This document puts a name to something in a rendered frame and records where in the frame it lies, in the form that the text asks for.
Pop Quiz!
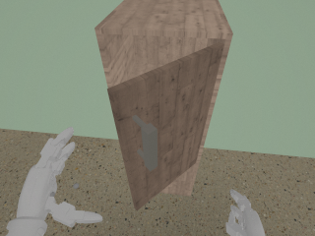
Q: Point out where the robot left hand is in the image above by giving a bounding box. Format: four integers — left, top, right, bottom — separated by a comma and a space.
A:
16, 127, 103, 228

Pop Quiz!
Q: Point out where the cupboard door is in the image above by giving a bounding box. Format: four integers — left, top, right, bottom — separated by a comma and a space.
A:
107, 42, 224, 210

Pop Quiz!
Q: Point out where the handle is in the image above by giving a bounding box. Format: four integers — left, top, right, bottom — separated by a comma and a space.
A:
132, 115, 158, 171

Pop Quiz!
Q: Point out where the robot right hand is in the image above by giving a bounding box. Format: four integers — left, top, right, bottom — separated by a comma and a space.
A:
225, 189, 266, 236

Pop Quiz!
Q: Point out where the robot left forearm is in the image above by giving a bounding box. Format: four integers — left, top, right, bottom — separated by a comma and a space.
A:
6, 216, 47, 236

